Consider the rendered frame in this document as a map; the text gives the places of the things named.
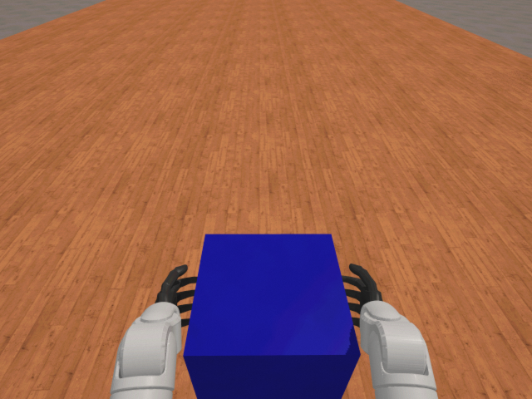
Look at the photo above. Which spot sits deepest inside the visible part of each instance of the robot right hand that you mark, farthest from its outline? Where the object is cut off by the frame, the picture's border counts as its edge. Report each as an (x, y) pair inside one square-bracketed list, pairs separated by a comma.
[(366, 285)]

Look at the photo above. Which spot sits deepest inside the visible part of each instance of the left robot forearm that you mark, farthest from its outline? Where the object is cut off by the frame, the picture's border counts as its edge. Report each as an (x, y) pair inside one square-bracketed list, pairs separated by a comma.
[(146, 357)]

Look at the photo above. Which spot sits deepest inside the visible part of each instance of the carton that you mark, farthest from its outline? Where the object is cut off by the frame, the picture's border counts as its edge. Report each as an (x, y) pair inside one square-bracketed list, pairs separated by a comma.
[(270, 319)]

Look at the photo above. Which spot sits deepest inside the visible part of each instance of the right robot forearm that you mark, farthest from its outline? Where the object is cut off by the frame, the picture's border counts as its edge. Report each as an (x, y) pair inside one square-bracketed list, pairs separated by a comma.
[(399, 358)]

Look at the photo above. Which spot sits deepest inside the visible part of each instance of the robot left hand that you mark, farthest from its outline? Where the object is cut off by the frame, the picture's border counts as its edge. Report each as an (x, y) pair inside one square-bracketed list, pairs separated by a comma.
[(171, 285)]

